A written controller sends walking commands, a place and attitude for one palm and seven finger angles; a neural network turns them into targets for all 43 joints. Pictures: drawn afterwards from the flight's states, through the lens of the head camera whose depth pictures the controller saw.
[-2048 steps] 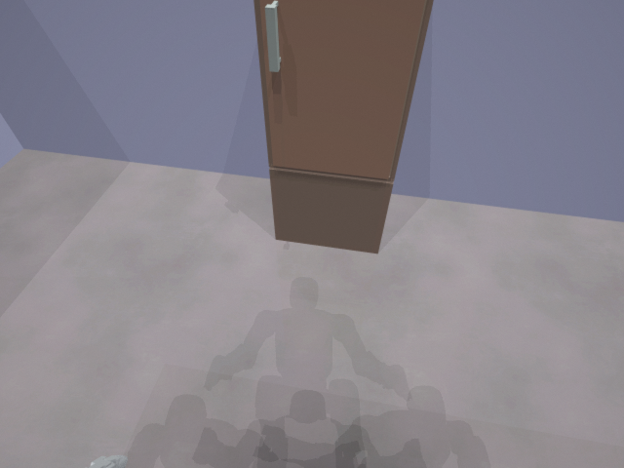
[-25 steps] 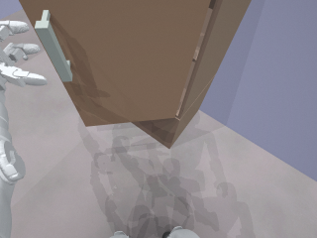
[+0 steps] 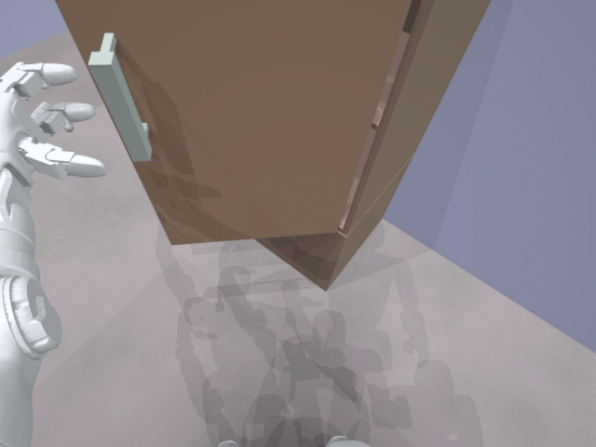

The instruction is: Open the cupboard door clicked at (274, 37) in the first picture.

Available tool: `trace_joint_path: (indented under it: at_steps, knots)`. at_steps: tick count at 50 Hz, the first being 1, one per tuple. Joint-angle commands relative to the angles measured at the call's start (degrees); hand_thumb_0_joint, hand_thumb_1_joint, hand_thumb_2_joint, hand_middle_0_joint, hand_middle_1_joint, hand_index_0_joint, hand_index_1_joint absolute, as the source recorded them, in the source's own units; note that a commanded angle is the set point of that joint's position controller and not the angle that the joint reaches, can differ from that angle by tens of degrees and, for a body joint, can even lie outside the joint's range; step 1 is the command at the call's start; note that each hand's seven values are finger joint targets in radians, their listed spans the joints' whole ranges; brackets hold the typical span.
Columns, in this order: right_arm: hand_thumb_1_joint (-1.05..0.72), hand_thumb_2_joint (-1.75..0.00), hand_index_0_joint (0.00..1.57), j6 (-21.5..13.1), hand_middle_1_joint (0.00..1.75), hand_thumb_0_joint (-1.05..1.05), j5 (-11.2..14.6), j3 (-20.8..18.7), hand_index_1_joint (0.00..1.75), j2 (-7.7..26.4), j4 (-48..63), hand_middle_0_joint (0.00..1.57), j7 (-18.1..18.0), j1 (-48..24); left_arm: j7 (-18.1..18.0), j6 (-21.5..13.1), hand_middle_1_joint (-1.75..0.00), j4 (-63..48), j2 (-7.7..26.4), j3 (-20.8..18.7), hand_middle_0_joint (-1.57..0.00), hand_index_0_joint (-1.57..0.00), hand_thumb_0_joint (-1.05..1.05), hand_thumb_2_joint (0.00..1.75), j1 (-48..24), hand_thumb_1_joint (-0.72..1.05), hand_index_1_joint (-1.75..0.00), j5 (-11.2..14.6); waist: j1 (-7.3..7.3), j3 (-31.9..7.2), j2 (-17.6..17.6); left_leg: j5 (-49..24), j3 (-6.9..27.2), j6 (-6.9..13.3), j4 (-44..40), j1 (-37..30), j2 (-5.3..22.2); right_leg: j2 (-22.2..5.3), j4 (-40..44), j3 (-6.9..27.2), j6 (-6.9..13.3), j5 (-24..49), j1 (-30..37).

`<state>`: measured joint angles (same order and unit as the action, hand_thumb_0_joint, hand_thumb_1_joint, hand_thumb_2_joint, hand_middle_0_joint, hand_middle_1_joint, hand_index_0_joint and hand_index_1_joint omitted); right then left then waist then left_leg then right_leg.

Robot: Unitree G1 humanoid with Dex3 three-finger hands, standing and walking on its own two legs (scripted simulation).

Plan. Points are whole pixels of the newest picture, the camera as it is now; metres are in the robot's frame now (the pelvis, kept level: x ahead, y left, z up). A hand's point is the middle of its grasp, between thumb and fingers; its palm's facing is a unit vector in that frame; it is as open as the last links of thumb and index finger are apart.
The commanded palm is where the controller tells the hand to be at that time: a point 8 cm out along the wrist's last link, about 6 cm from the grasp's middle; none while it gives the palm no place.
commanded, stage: move the hooked fingers beside the handle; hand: left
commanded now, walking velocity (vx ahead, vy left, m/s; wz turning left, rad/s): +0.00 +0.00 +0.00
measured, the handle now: (126, 102) +0.54 +0.20 +0.12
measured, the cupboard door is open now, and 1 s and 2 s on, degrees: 45 45 45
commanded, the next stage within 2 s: slide the fingers in behind the handle in 0.18 s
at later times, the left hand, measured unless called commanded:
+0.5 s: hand (80, 126) +0.50 +0.24 +0.13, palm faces +0.03 -1.00 +0.01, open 14.0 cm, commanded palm +0.47 +0.29 +0.12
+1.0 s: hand (105, 129) +0.49 +0.21 +0.13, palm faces +0.04 -1.00 +0.01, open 14.0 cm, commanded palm +0.47 +0.26 +0.12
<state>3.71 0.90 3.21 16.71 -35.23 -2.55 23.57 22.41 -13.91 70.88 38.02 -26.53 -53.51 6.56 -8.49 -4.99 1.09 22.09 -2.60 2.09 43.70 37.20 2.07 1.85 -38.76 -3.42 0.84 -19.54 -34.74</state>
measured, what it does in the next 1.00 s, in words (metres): stands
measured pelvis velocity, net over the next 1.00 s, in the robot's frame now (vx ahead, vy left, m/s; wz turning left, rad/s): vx -0.01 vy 0.00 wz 0.01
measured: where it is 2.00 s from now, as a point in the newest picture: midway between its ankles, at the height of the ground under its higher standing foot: outside the picture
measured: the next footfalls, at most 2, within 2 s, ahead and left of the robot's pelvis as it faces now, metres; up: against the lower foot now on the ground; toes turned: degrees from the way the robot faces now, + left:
none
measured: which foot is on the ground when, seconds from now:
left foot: down 0.00-1.00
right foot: down 0.00-1.00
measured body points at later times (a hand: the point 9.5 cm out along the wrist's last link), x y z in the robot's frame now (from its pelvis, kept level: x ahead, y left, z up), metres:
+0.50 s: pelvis -0.01 +0.00 +0.00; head +0.09 +0.02 +0.43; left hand +0.49 +0.30 +0.13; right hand -0.03 -0.27 -0.11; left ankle -0.02 +0.09 -0.71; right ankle -0.02 -0.11 -0.71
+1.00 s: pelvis -0.01 +0.00 +0.00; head +0.08 +0.02 +0.44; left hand +0.48 +0.27 +0.13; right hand +0.00 -0.27 -0.11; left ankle -0.02 +0.09 -0.71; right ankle -0.02 -0.11 -0.71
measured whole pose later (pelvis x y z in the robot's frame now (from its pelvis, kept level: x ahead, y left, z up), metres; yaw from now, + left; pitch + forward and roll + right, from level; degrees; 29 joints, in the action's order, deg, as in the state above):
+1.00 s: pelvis -0.01 +0.00 +0.00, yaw +1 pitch +15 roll -3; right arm 1.9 0.2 2.6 16.3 -36.3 -1.5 24.0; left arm 15.9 -15.1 69.1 31.5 -22.4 -55.2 6.1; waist -8.6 -4.8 1.4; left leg 22.2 -2.1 2.2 45.5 38.7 1.7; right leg 1.5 -40.6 -3.8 0.7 -19.9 -36.0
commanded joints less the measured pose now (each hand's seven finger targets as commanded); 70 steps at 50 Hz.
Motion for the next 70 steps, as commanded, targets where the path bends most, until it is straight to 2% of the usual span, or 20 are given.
trace_joint_path:
  at_steps: [1,4,7,9,12,14,15,17,21,23,27,38,41,43,50,52,58,62,67,70]
  knots:
    - [-0.90,-0.90,0.20,-0.7,0.30,0.00,0.3,-4.2,0.30,10.6,3.0,0.20,-1.2,9.1,-0.5,-4.0,-1.20,-12.2,19.3,-2.4,-0.30,-0.30,0.00,0.30,-24.8,-0.50,-1.20,0.6,-0.38,-21.1,5.1,-25.4,4.1,0.3,-2.8,-15.9,-0.4,0.8,2.1,2.3,-0.2,23.0,6.7]
    - [-0.90,-0.90,0.20,-0.9,0.30,0.00,0.2,-4.2,0.30,10.7,3.0,0.20,-1.3,8.9,-0.1,-5.7,-1.20,-14.6,20.7,-3.8,-0.30,-0.30,0.00,0.30,-26.3,-0.50,-1.20,1.3,0.19,-25.0,7.7,-27.0,4.4,0.0,-2.2,-18.7,-0.4,1.0,1.7,2.5,0.1,23.4,7.3]
    - [-0.90,-0.90,0.20,-1.1,0.30,0.00,0.5,-3.9,0.30,10.6,2.3,0.20,-1.6,8.8,0.8,-4.9,-1.20,-11.8,16.1,0.3,-0.30,-0.30,0.00,0.30,-28.4,-0.50,-1.20,1.6,-1.95,-20.4,7.1,-24.0,4.6,0.3,-2.5,-17.3,-0.4,1.0,2.5,2.2,0.0,20.8,4.4]
    - [-0.90,-0.90,0.20,-1.1,0.30,0.00,0.5,-4.0,0.30,11.1,2.0,0.20,-1.9,9.1,0.8,-4.3,-1.20,-10.4,19.4,-1.7,-0.30,-0.30,0.00,0.30,-27.3,-0.50,-1.20,1.3,-1.21,-21.2,6.5,-22.9,4.9,0.2,-2.7,-16.4,-0.4,0.9,2.4,2.3,0.0,19.8,4.8]
    - [-0.90,-0.90,0.20,-1.5,0.30,0.00,0.3,-3.9,0.30,10.9,1.8,0.20,-1.9,9.3,0.7,-4.3,-1.20,-11.8,16.4,0.7,-0.30,-0.30,0.00,0.30,-30.2,-0.50,-1.20,1.6,-2.11,-21.3,9.4,-23.2,5.3,0.0,-2.5,-18.2,-0.4,0.9,2.4,1.9,0.2,18.4,2.4]
    - [-0.90,-0.90,0.20,-1.4,0.30,0.00,0.2,-4.0,0.30,11.2,1.7,0.20,-1.9,9.9,0.5,-4.6,-1.20,-11.2,19.7,-1.8,-0.30,-0.30,0.00,0.30,-29.0,-0.50,-1.20,1.2,-1.12,-23.9,8.3,-24.5,5.7,-0.2,-2.1,-18.4,-0.2,1.0,1.9,2.0,0.2,19.0,3.4]
    - [-0.90,-0.90,0.20,-1.6,0.30,0.00,0.2,-3.9,0.30,10.8,1.6,0.20,-1.7,9.6,0.5,-4.4,-1.20,-11.0,16.3,0.6,-0.30,-0.30,0.00,0.30,-29.4,-0.50,-1.20,1.5,-1.97,-22.9,8.9,-24.2,5.3,-0.2,-2.2,-18.5,-0.2,1.0,2.2,1.9,0.0,19.0,2.7]
    - [-0.90,-0.90,0.20,-1.7,0.30,0.00,-0.1,-4.1,0.30,10.8,1.6,0.20,-1.5,10.2,0.1,-4.6,-1.20,-12.0,15.1,0.9,-0.30,-0.30,0.00,0.30,-29.9,-0.50,-1.20,1.6,-1.85,-23.4,9.2,-25.1,5.8,-0.2,-2.1,-19.5,-0.1,1.2,1.9,1.5,0.3,18.5,1.9]
    - [-0.90,-0.90,0.20,-1.5,0.30,0.00,-0.1,-4.1,0.30,11.2,1.7,0.20,-1.3,10.8,-1.1,-3.6,-1.20,-10.1,18.6,-1.5,-0.30,-0.30,0.00,0.30,-28.5,-0.50,-1.20,0.6,-1.03,-22.7,6.4,-22.7,5.6,0.0,-2.5,-15.9,-0.2,1.1,1.8,1.7,0.1,18.1,3.7]
    - [-0.90,-0.90,0.20,-1.7,0.30,0.00,-0.3,-4.3,0.30,10.7,1.9,0.20,-1.0,10.7,-1.9,-4.7,-1.20,-14.4,16.4,-0.3,-0.30,-0.30,0.00,0.30,-29.8,-0.50,-1.20,0.4,-0.74,-26.2,10.8,-26.5,5.8,-0.6,-2.0,-20.4,0.0,1.2,1.3,1.5,0.2,19.0,2.4]
    - [-0.90,-0.90,0.20,-1.6,0.30,0.00,-0.5,-4.4,0.30,10.9,2.0,0.20,-0.7,11.0,-3.2,-4.8,-1.20,-12.6,16.6,-2.3,-0.30,-0.30,0.00,0.30,-27.3,-0.50,-1.20,1.2,-0.55,-23.7,6.2,-25.7,5.5,-0.2,-2.2,-18.1,0.1,1.6,1.5,1.2,0.3,19.4,3.8]
    - [-0.90,-0.90,0.20,-1.6,0.30,0.00,-0.2,-4.7,0.30,10.1,2.0,0.20,-0.2,10.1,-3.8,-5.2,-1.20,-16.3,13.0,-0.5,-0.30,-0.30,0.00,0.30,-26.7,-0.50,-1.20,1.4,-0.15,-24.1,8.7,-28.3,5.2,-0.4,-2.2,-20.4,0.2,1.5,1.4,1.4,0.3,21.2,3.9]
    - [-0.90,-0.90,0.20,-1.8,0.30,0.00,-0.2,-4.7,0.30,9.9,1.5,0.20,0.0,9.8,-4.4,-4.5,-1.20,-14.2,7.9,2.9,-0.30,-0.30,0.00,0.30,-26.9,-0.50,-1.20,1.4,-1.38,-20.5,6.7,-26.0,5.6,-0.5,-2.4,-19.7,0.3,1.5,1.8,0.9,0.2,18.8,1.3]
    - [-0.90,-0.90,0.20,-1.9,0.30,0.00,-0.3,-4.8,0.30,10.2,1.4,0.20,-0.2,10.0,-5.2,-4.6,-1.20,-14.2,10.8,0.6,-0.30,-0.30,0.00,0.30,-27.7,-0.50,-1.20,1.3,-0.63,-22.0,6.8,-25.7,5.6,-0.5,-2.3,-19.2,0.0,1.3,1.5,1.3,0.3,19.1,2.6]
    - [-0.90,-0.90,0.20,-2.9,0.30,0.00,-0.5,-4.6,0.30,9.4,1.0,0.20,0.4,9.6,-7.8,-5.1,-1.20,-13.9,5.6,4.3,-0.30,-0.30,0.00,0.30,-30.9,-0.50,-1.20,0.2,-1.62,-22.1,7.1,-25.1,6.1,-0.7,-1.9,-19.7,-0.2,1.2,0.9,1.2,0.3,18.3,1.2]
    - [-0.90,-0.90,0.20,-3.0,0.30,0.00,-0.7,-4.7,0.30,9.7,1.0,0.20,0.4,10.0,-8.7,-5.4,-1.20,-13.6,7.8,2.3,-0.30,-0.30,0.00,0.30,-31.0,-0.50,-1.20,0.0,-1.46,-22.8,5.0,-25.0,6.0,-0.4,-1.6,-18.7,-0.2,1.2,0.6,1.2,0.3,18.8,2.4]
    - [-0.90,-0.90,0.20,-3.3,0.30,0.00,-0.8,-4.9,0.30,9.2,1.4,0.20,0.9,9.9,-10.3,-6.3,-1.20,-15.9,5.7,3.4,-0.30,-0.30,0.00,0.30,-31.6,-0.50,-1.20,-0.7,-0.96,-25.6,6.9,-27.0,5.7,-0.6,-1.3,-20.0,-0.3,1.2,0.2,1.5,0.2,20.7,3.1]
    - [-0.90,-0.90,0.20,-3.1,0.30,0.00,-0.7,-4.7,0.30,9.1,0.9,0.20,0.9,9.9,-11.0,-5.8,-1.20,-13.9,3.9,4.7,-0.30,-0.30,0.00,0.30,-32.0,-0.50,-1.20,-0.7,-1.89,-22.0,4.9,-23.0,5.2,-0.1,-1.8,-17.2,-0.6,1.2,0.9,1.6,0.2,19.4,3.4]
    - [-0.90,-0.90,0.20,-3.7,0.30,0.00,-0.9,-5.0,0.30,8.7,1.0,0.20,1.1,10.2,-12.3,-6.9,-1.20,-16.6,3.4,3.9,-0.30,-0.30,0.00,0.30,-30.8,-0.50,-1.20,-0.7,-0.65,-25.6,5.7,-25.8,5.1,-0.3,-1.6,-19.3,-0.7,1.3,0.4,1.6,0.3,21.6,5.1]
    - [-0.90,-0.90,0.20,-3.5,0.30,0.00,-0.7,-5.0,0.30,8.7,0.9,0.20,1.2,10.0,-12.6,-6.1,-1.20,-14.5,3.5,4.0,-0.30,-0.30,0.00,0.30,-29.4,-0.50,-1.20,-1.1,-0.86,-23.0,3.4,-22.6,4.0,0.1,-2.3,-15.6,-1.0,1.1,1.1,2.1,-0.1,21.8,6.5]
